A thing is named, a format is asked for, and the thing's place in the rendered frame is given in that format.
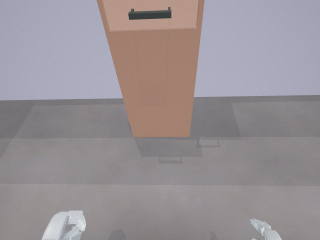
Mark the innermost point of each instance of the cabinet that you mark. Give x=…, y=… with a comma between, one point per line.
x=156, y=71

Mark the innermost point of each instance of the robot right hand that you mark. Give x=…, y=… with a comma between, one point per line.
x=265, y=230

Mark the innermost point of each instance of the handle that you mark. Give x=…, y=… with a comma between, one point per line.
x=155, y=14

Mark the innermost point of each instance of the robot left hand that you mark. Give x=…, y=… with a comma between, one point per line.
x=57, y=225

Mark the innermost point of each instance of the drawer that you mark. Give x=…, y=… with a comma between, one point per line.
x=183, y=14

